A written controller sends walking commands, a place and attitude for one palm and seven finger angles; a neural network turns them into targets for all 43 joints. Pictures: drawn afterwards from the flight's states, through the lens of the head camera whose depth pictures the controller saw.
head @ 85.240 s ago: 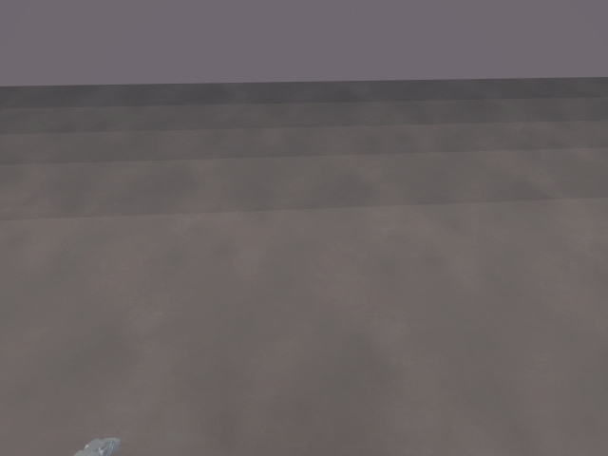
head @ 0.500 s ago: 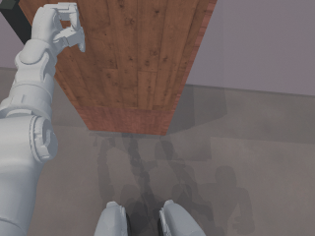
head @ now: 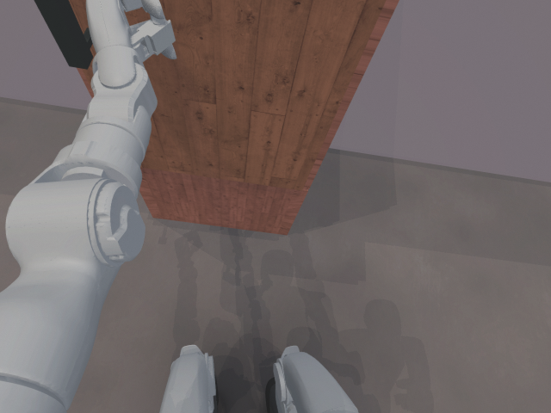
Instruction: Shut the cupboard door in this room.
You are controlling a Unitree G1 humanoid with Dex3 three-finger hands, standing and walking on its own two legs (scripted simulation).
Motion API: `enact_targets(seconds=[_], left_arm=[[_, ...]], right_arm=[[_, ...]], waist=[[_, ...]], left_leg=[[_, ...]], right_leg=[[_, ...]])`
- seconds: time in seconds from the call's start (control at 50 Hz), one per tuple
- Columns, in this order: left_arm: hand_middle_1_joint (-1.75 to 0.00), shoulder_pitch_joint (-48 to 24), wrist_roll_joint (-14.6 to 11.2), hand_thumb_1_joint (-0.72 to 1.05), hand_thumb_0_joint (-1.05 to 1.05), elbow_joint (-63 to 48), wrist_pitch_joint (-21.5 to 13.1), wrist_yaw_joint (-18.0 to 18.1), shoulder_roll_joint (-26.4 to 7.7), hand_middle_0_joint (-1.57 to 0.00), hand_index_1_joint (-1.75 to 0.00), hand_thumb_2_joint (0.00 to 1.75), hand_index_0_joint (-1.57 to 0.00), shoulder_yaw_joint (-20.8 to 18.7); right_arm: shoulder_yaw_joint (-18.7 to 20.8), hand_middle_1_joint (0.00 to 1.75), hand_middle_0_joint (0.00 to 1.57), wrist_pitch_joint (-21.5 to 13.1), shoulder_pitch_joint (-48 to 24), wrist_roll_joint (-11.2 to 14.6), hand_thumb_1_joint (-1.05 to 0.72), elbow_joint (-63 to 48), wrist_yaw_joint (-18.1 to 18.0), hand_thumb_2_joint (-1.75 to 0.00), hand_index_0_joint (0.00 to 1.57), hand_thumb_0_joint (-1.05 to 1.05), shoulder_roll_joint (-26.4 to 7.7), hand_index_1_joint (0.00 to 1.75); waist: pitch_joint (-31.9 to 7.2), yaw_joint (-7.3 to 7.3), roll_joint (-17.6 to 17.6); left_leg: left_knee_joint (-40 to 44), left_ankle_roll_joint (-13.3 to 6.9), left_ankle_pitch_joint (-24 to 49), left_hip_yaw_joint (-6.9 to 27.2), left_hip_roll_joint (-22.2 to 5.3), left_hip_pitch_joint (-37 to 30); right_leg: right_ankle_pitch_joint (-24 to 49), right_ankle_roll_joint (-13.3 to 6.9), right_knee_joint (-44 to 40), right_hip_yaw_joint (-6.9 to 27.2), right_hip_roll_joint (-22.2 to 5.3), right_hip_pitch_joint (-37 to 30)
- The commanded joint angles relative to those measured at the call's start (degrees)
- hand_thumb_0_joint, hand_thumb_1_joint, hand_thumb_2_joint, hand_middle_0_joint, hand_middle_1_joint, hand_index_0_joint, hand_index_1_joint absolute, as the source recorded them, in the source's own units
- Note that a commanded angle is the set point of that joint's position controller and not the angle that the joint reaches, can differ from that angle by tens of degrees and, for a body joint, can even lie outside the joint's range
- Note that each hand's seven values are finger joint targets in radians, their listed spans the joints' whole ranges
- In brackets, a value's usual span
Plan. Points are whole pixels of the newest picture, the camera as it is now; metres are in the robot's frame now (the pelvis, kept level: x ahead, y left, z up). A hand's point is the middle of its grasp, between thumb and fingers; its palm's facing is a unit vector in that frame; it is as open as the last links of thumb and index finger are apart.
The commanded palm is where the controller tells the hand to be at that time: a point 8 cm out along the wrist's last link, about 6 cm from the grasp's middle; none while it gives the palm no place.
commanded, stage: pull the fist back off the door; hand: left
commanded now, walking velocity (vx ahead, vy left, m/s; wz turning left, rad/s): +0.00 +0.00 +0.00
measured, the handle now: (67, 8) +0.63 +0.20 +0.13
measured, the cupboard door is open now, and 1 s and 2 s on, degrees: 0 0 0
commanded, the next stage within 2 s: draw the hand back to the body in 0.68 s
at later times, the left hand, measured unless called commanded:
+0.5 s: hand (177, 53) +0.56 +0.07 +0.13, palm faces +0.15 -0.99 +0.01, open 3.1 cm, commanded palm +0.51 +0.11 +0.14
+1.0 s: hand (162, 83) +0.48 +0.08 +0.16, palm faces +0.15 -0.99 -0.03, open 3.1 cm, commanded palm +0.43 +0.14 +0.16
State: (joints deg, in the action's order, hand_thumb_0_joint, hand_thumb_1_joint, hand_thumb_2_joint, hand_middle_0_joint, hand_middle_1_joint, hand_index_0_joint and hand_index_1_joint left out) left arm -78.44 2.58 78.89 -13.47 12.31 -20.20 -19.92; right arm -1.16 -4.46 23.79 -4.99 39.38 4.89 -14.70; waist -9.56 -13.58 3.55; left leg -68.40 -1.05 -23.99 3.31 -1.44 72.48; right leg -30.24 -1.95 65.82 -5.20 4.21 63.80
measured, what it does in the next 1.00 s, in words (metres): rises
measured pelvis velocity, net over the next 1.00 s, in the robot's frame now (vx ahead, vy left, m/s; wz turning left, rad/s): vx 0.04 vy -0.01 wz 0.00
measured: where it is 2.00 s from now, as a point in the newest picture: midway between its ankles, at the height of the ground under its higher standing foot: outside the picture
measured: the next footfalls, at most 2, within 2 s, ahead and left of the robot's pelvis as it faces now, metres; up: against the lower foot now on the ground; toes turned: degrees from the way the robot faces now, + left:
none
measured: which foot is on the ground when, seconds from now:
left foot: down 0.00-1.00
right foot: down 0.00-1.00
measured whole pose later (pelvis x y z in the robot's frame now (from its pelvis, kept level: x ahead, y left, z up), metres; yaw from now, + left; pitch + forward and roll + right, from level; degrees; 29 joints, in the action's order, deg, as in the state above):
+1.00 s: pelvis +0.04 -0.01 +0.06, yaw +0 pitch +14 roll +0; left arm -34.1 -2.8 43.6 -18.8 12.0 -5.6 -8.0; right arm 1.2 2.6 18.0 -0.4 34.7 3.5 -13.3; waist -8.5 -3.7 2.8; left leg -51.0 -0.3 -22.5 -1.4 -1.0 42.7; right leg -28.5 -2.6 51.6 0.1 3.4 37.1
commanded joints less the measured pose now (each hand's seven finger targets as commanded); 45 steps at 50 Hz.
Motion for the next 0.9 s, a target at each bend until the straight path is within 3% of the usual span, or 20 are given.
enact_targets(seconds=[0.0,0.04,0.12,0.14,0.18,0.2,0.24,0.32,0.34,0.4,0.52,0.54,0.58,0.6,0.66,0.7,0.74,0.78,0.84,0.88], left_arm=[[-1.50,-36.62,9.65,0.90,0.00,-12.68,-7.03,9.01,-9.25,-1.30,-1.50,0.90,-1.30,4.31],[-1.50,-35.53,8.92,0.90,0.00,-11.65,-7.57,7.27,-8.91,-1.30,-1.50,0.90,-1.30,5.33],[-1.50,-30.05,3.13,0.90,0.00,-9.42,-6.20,3.28,-8.75,-1.30,-1.50,0.90,-1.30,4.19],[-1.50,-29.63,2.28,0.90,0.00,-9.92,-6.49,2.79,-9.03,-1.30,-1.50,0.90,-1.30,3.39],[-1.50,-25.77,0.80,0.90,0.00,-12.54,-7.65,2.55,-9.75,-1.30,-1.50,0.90,-1.30,1.44],[-1.50,-23.19,0.49,0.90,0.00,-12.41,-8.14,2.54,-9.19,-1.30,-1.50,0.90,-1.30,1.41],[-1.50,-19.55,0.48,0.90,0.00,-12.13,-9.33,2.73,-8.89,-1.30,-1.50,0.90,-1.30,0.53],[-1.50,-13.89,0.08,0.90,0.00,-19.14,-12.10,2.96,-5.86,-1.30,-1.50,0.90,-1.30,1.67],[-1.50,-12.39,-0.30,0.90,0.00,-20.70,-12.74,2.90,-4.83,-1.30,-1.50,0.90,-1.30,2.11],[-1.50,-6.95,-1.01,0.90,0.00,-24.03,-13.28,2.76,-2.46,-1.30,-1.50,0.90,-1.30,2.81],[-1.50,2.08,-1.94,0.90,0.00,-33.26,-13.68,2.98,5.19,-1.30,-1.50,0.90,-1.30,8.25],[-1.50,1.80,-2.11,0.90,0.00,-36.45,-13.99,3.02,5.94,-1.30,-1.50,0.90,-1.30,9.24],[-1.50,8.02,-2.70,0.90,0.00,-40.20,-13.63,3.20,8.36,-1.30,-1.50,0.90,-1.30,10.77],[-1.50,9.07,-2.76,0.90,0.00,-40.14,-13.11,3.23,9.04,-1.30,-1.50,0.90,-1.30,11.66],[-1.50,6.81,-2.22,0.90,0.00,-37.61,-11.64,3.75,9.07,-1.30,-1.50,0.90,-1.30,12.41],[-1.50,5.34,-2.31,0.90,0.00,-37.90,-11.88,4.21,8.80,-1.30,-1.50,0.90,-1.30,12.07],[-1.50,4.48,-2.41,0.90,0.00,-39.78,-12.88,4.40,9.00,-1.30,-1.50,0.90,-1.30,12.25],[-1.50,5.72,-2.57,0.90,0.00,-37.83,-13.40,4.11,10.37,-1.30,-1.50,0.90,-1.30,13.19],[-1.50,16.30,-2.84,0.90,0.00,-40.04,-12.56,2.65,5.70,-1.30,-1.50,0.90,-1.30,9.19],[-1.50,21.16,-3.82,0.90,0.00,-44.27,-10.90,1.03,7.08,-1.30,-1.50,0.90,-1.30,11.02]], right_arm=[[4.75,0.30,0.20,0.52,15.25,-1.83,-0.90,0.54,2.13,-0.90,0.20,0.00,-10.46,0.30],[4.83,0.30,0.20,1.05,14.84,-1.39,-0.90,-0.10,2.17,-0.90,0.20,0.00,-10.73,0.30],[4.23,0.30,0.20,1.49,13.68,0.17,-0.90,-1.34,1.32,-0.90,0.20,0.00,-10.96,0.30],[4.16,0.30,0.20,1.46,13.92,0.21,-0.90,-1.42,1.09,-0.90,0.20,0.00,-10.97,0.30],[4.06,0.30,0.20,1.37,13.88,0.33,-0.90,-2.16,0.98,-0.90,0.20,0.00,-10.66,0.30],[4.05,0.30,0.20,1.42,14.06,0.31,-0.90,-2.29,0.99,-0.90,0.20,0.00,-10.50,0.30],[4.19,0.30,0.20,1.51,14.55,0.28,-0.90,-1.99,0.98,-0.90,0.20,0.00,-10.39,0.30],[5.24,0.30,0.20,2.31,14.22,0.46,-0.90,-2.60,1.23,-0.90,0.20,0.00,-9.97,0.30],[5.39,0.30,0.20,2.46,14.18,0.44,-0.90,-2.80,1.21,-0.90,0.20,0.00,-9.88,0.30],[6.05,0.30,0.20,3.27,13.59,0.86,-0.90,-2.90,1.20,-0.90,0.20,0.00,-9.46,0.30],[6.70,0.30,0.20,4.14,10.51,1.63,-0.90,-3.94,1.06,-0.90,0.20,0.00,-8.26,0.30],[6.82,0.30,0.20,4.05,10.38,1.61,-0.90,-3.98,0.97,-0.90,0.20,0.00,-8.17,0.30],[7.10,0.30,0.20,3.98,8.84,1.96,-0.90,-4.73,1.11,-0.90,0.20,0.00,-7.75,0.30],[6.95,0.30,0.20,4.13,8.13,2.16,-0.90,-4.74,0.93,-0.90,0.20,0.00,-7.61,0.30],[6.70,0.30,0.20,4.66,6.95,2.41,-0.90,-3.93,0.14,-0.90,0.20,0.00,-7.44,0.30],[6.61,0.30,0.20,4.67,5.77,2.44,-0.90,-3.93,-0.29,-0.90,0.20,0.00,-7.14,0.30],[6.61,0.30,0.20,4.48,4.70,2.35,-0.90,-4.22,-0.59,-0.90,0.20,0.00,-7.02,0.30],[6.33,0.30,0.20,4.29,3.49,2.36,-0.90,-4.08,-0.58,-0.90,0.20,0.00,-6.50,0.30],[6.13,0.30,0.20,4.83,2.09,2.99,-0.90,-6.61,-0.76,-0.90,0.20,0.00,-6.97,0.30],[5.75,0.30,0.20,5.24,0.60,3.91,-0.90,-8.42,-0.92,-0.90,0.20,0.00,-6.37,0.30]], waist=[[-26.30,-7.18,9.25],[-27.39,-6.81,10.17],[-25.86,-5.26,5.87],[-26.14,-4.90,7.01],[-27.62,-2.73,6.09],[-27.27,-2.41,4.08],[-25.14,-1.91,2.37],[-26.85,0.33,2.27],[-27.96,1.19,3.78],[-27.17,2.20,1.38],[-25.45,3.61,0.59],[-26.37,3.72,2.34],[-27.58,5.05,1.32],[-25.88,4.73,0.31],[-20.89,3.51,-2.71],[-21.37,3.82,-3.21],[-23.26,4.23,-0.93],[-23.27,4.32,-2.36],[-25.51,8.49,-2.75],[-24.41,9.39,-4.36]], left_leg=[[6.51,-0.95,6.79,3.87,-0.96,-34.42],[7.71,-0.85,5.86,4.17,-0.67,-35.95],[10.49,-0.99,2.15,3.19,-0.22,-33.91],[11.02,-0.96,2.92,3.29,-0.30,-34.96],[11.42,-0.86,5.68,2.71,-0.27,-35.97],[11.59,-0.95,6.40,2.36,-0.20,-35.12],[12.08,-1.07,7.70,1.83,-0.21,-34.63],[13.11,-0.60,12.84,0.72,-0.31,-38.71],[13.35,-0.36,15.10,0.75,-0.21,-40.77],[13.67,-0.35,18.99,-0.39,-0.07,-42.34],[14.43,-0.30,24.84,-1.51,0.26,-46.72],[14.31,-0.18,26.98,-1.38,0.19,-48.82],[14.37,-0.17,30.38,-1.65,0.29,-50.98],[14.46,-0.24,30.21,-1.86,0.31,-50.37],[14.87,-0.53,26.41,-2.12,0.57,-47.41],[14.71,-0.59,25.61,-2.22,0.93,-46.90],[14.31,-0.46,26.82,-2.17,0.98,-49.08],[14.02,-0.40,26.43,-2.09,1.11,-48.42],[16.12,-0.49,26.77,-3.10,1.56,-48.50],[17.87,-0.70,26.32,-3.93,1.74,-48.71]], right_leg=[[8.28,1.39,-11.41,3.51,-0.62,2.27],[8.03,0.92,-11.81,3.44,-0.46,1.20],[6.73,1.05,-14.55,3.91,-0.27,-4.56],[7.28,0.99,-14.51,3.86,-0.31,-4.67],[9.09,0.93,-14.82,3.80,-0.17,-7.33],[9.74,1.07,-15.13,3.85,-0.02,-8.96],[10.87,1.19,-15.70,3.85,0.04,-10.03],[15.27,1.07,-16.10,3.65,0.15,-13.62],[16.93,0.83,-15.65,3.44,0.28,-14.20],[22.08,0.98,-16.25,3.52,0.33,-17.47],[29.70,1.17,-16.80,3.48,0.20,-21.04],[31.00,1.07,-16.38,3.44,0.10,-21.17],[34.37,1.16,-16.43,3.38,0.14,-22.98],[35.20,1.29,-16.79,3.49,-0.06,-23.29],[34.68,1.89,-17.49,3.98,-0.61,-22.72],[35.28,1.96,-17.46,4.53,-0.93,-24.01],[35.45,1.76,-16.85,4.61,-1.08,-23.75],[35.59,1.91,-16.57,4.60,-1.29,-23.72],[37.98,1.68,-17.39,5.27,-1.34,-29.81],[40.15,1.91,-19.09,5.47,-1.50,-33.53]])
